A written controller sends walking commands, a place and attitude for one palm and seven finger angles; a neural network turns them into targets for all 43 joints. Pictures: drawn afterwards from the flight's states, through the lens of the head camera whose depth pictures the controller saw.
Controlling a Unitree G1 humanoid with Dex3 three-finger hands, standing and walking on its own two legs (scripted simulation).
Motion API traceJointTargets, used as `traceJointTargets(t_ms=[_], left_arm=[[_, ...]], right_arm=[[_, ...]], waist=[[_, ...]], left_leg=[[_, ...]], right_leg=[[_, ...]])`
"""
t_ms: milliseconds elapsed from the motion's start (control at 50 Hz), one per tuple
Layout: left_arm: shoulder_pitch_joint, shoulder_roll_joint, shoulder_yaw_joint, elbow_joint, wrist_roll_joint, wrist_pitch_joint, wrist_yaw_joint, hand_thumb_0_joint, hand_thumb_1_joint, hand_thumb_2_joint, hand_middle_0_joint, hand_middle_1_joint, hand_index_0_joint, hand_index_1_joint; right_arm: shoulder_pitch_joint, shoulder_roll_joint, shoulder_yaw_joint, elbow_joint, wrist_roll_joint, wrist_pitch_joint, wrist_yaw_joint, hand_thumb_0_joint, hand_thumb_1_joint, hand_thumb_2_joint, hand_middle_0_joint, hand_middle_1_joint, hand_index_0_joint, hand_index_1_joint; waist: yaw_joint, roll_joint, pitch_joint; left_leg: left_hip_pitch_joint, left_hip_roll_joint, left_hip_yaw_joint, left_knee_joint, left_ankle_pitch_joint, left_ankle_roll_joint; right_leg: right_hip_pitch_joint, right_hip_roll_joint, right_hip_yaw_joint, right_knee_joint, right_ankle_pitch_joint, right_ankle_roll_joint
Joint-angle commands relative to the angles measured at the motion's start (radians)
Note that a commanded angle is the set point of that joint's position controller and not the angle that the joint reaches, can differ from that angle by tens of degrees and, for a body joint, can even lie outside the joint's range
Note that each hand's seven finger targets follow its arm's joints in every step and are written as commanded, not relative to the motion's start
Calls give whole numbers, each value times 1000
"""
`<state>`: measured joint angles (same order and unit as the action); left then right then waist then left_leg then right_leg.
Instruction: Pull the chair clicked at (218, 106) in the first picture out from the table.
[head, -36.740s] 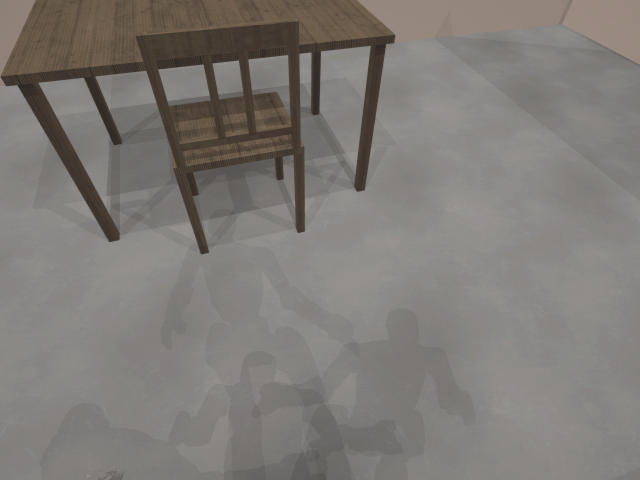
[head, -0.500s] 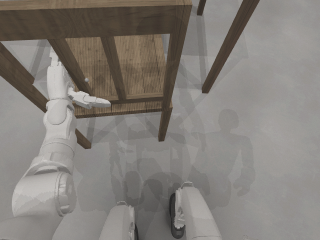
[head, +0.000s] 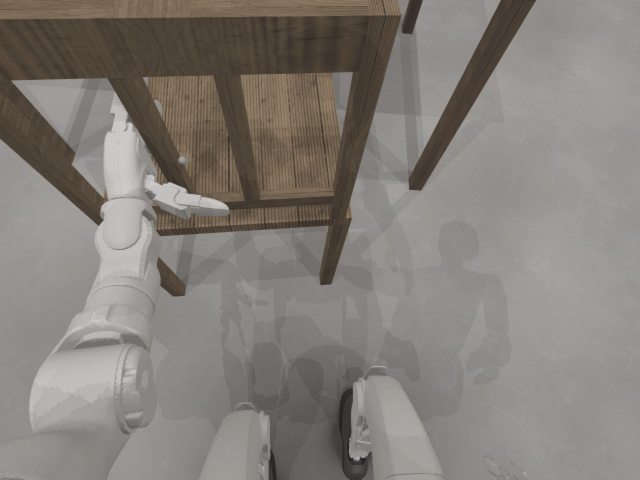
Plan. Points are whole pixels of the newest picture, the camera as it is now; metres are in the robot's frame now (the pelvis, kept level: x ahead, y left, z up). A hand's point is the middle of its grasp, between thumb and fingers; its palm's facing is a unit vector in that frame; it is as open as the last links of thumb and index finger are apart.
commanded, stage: hook a spindle and tug to test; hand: left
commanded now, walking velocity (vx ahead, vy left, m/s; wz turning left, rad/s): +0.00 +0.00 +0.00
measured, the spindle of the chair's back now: (163, 149) +0.52 +0.17 +0.01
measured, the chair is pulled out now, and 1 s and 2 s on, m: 0.19 0.20 0.26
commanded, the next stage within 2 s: step backward, pulling the chair out in 1.32 s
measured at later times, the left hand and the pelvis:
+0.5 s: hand (177, 155) +0.50 +0.14 +0.03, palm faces +0.06 -1.00 -0.03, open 9.5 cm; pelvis +0.01 +0.00 +0.00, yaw +0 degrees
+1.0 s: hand (179, 164) +0.49 +0.14 +0.03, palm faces +0.05 -1.00 -0.02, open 5.5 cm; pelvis +0.03 +0.01 +0.02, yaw -1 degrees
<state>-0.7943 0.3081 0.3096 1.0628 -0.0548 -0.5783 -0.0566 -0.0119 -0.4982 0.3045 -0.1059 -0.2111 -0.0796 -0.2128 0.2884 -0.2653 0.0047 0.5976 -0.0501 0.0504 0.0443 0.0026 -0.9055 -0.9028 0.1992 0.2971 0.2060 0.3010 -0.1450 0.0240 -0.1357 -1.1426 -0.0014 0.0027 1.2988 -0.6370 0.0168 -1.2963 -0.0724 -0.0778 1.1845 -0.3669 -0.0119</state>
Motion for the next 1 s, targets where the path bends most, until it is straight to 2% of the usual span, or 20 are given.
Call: traceJointTargets(t_ms=[0, 40, 100, 140, 180, 200, 240, 300, 340, 380, 500, 600, 700, 740, 760, 820, 860, 900, 960, 980], left_arm=[[-413, 145, -13, -207, 5, -51, -5, 0, -500, 300, -236, -628, -236, -628], [-416, 122, -26, -224, -2, -52, -5, 0, -500, 300, -271, -738, -271, -738], [-405, 150, -13, -221, 4, -51, -8, 0, -500, 300, -324, -902, -324, -902], [-397, 121, -28, -207, -2, -47, -10, 0, -388, 348, -359, -1012, -359, -1012], [-387, 149, -4, -209, -4, -48, -10, 0, -276, 396, -394, -1121, -394, -1121], [-383, 131, -23, -207, 1, -47, -14, 0, -220, 420, -412, -1176, -412, -1176], [-405, 115, -35, -207, -4, -50, -11, 0, -108, 468, -447, -1286, -447, -1286], [-397, 117, -37, -221, 2, -52, -10, 0, 60, 540, -500, -1450, -500, -1450], [-376, 83, -57, -249, -7, -53, -10, 0, 172, 588, -500, -1450, -500, -1450], [-353, 98, -45, -243, -6, -48, -9, 0, 284, 636, -500, -1450, -500, -1450], [-290, 58, -73, -289, -12, -40, -6, 0, 620, 780, -500, -1450, -500, -1450], [-286, 92, -47, -293, -12, -39, -6, 0, 900, 900, -500, -1450, -500, -1450], [-164, 59, -54, -348, -33, -36, -17, 0, 900, 900, -500, -1450, -500, -1450], [-134, 31, -73, -351, -41, -28, -16, 0, 900, 900, -500, -1450, -500, -1450], [-132, 62, -50, -360, -37, -28, -11, 0, 900, 900, -500, -1450, -500, -1450], [-68, 38, -68, -418, -36, -30, -12, 0, 900, 900, -500, -1450, -500, -1450], [-28, -2, -98, -441, -41, -25, -8, 0, 900, 900, -500, -1450, -500, -1450], [1, 13, -90, -477, -40, -24, -1, 0, 900, 900, -500, -1450, -500, -1450], [63, -21, -116, -492, -38, -15, 5, 0, 900, 900, -500, -1450, -500, -1450], [43, -19, -121, -523, -38, -17, 9, 0, 900, 900, -500, -1450, -500, -1450]], right_arm=[[168, -161, -58, -46, 1, -15, -10, 0, -900, -900, 200, 300, 200, 300], [168, -159, -61, -52, 1, -17, -9, 0, -900, -900, 200, 300, 200, 300], [166, -161, -58, -51, 2, -16, -9, 0, -900, -900, 200, 300, 200, 300], [166, -158, -58, -51, 4, -19, -9, 0, -900, -900, 200, 300, 200, 300], [168, -163, -58, -51, 3, -17, -9, 0, -900, -900, 200, 300, 200, 300], [168, -161, -56, -53, 3, -17, -7, 0, -900, -900, 200, 300, 200, 300], [171, -160, -57, -50, 2, -18, -8, 0, -900, -900, 200, 300, 200, 300], [178, -162, -61, -45, 0, -16, -6, 0, -900, -900, 200, 300, 200, 300], [177, -159, -65, -51, 1, -18, -2, 0, -900, -900, 200, 300, 200, 300], [180, -163, -67, -44, 0, -12, 0, 0, -900, -900, 200, 300, 200, 300], [178, -156, -72, -50, 2, -6, 6, 0, -900, -900, 200, 300, 200, 300], [179, -155, -69, -48, 2, -5, 3, 0, -900, -900, 200, 300, 200, 300], [172, -148, -75, -65, 8, -9, 7, 0, -900, -900, 200, 300, 200, 300], [167, -146, -74, -69, 11, -10, 9, 0, -900, -900, 200, 300, 200, 300], [166, -149, -75, -68, 11, -9, 7, 0, -900, -900, 200, 300, 200, 300], [160, -142, -77, -84, 13, -13, 10, 0, -900, -900, 200, 300, 200, 300], [154, -135, -78, -86, 15, -17, 13, 0, -900, -900, 200, 300, 200, 300], [153, -137, -81, -88, 15, -19, 14, 0, -900, -900, 200, 300, 200, 300], [150, -131, -84, -91, 20, -26, 14, 0, -900, -900, 200, 300, 200, 300], [147, -132, -84, -91, 20, -28, 13, 0, -900, -900, 200, 300, 200, 300]], waist=[[-46, 73, -543], [-50, 76, -562], [-42, 63, -557], [-50, 58, -538], [-39, 68, -539], [-39, 75, -540], [-52, 60, -521], [-46, 73, -551], [-45, 95, -576], [-38, 85, -559], [-33, 92, -564], [-32, 67, -548], [-4, 91, -574], [-7, 74, -546], [-3, 54, -548], [16, 69, -572], [15, 80, -558], [24, 69, -563], [21, 36, -543], [19, 54, -539]], left_leg=[[142, -13, -37, -186, 410, -15], [154, -13, -40, -185, 416, -16], [132, -15, -35, -189, 388, -11], [127, -15, -34, -191, 371, -11], [130, -15, -35, -194, 388, -13], [133, -15, -35, -196, 380, -13], [134, -14, -39, -199, 377, -12], [172, -9, -46, -196, 423, -18], [196, -8, -45, -192, 449, -23], [198, -5, -50, -198, 467, -28], [233, 1, -46, -201, 529, -32], [200, -2, -40, -204, 514, -25], [248, 6, -39, -210, 620, -37], [243, 8, -37, -214, 622, -37], [225, 8, -36, -213, 611, -34], [246, 10, -36, -220, 653, -39], [265, 13, -35, -223, 688, -43], [258, 15, -34, -225, 701, -44], [249, 17, -29, -225, 706, -40], [248, 17, -30, -225, 700, -41]], right_leg=[[513, 55, 55, -80, 222, -13], [514, 55, 54, -80, 225, -13], [536, 56, 61, -87, 216, -13], [522, 57, 56, -90, 198, -13], [527, 57, 57, -88, 209, -14], [524, 57, 57, -90, 199, -15], [513, 59, 52, -92, 194, -15], [503, 59, 48, -85, 215, -16], [499, 59, 44, -82, 232, -17], [503, 60, 39, -82, 239, -19], [515, 63, 36, -89, 284, -20], [550, 63, 41, -88, 304, -20], [565, 61, 37, -86, 358, -23], [559, 64, 32, -88, 355, -23], [574, 62, 36, -86, 363, -23], [600, 60, 39, -86, 390, -25], [592, 61, 34, -90, 403, -25], [610, 58, 36, -87, 419, -27], [616, 59, 36, -89, 436, -25], [608, 56, 35, -87, 434, -25]])
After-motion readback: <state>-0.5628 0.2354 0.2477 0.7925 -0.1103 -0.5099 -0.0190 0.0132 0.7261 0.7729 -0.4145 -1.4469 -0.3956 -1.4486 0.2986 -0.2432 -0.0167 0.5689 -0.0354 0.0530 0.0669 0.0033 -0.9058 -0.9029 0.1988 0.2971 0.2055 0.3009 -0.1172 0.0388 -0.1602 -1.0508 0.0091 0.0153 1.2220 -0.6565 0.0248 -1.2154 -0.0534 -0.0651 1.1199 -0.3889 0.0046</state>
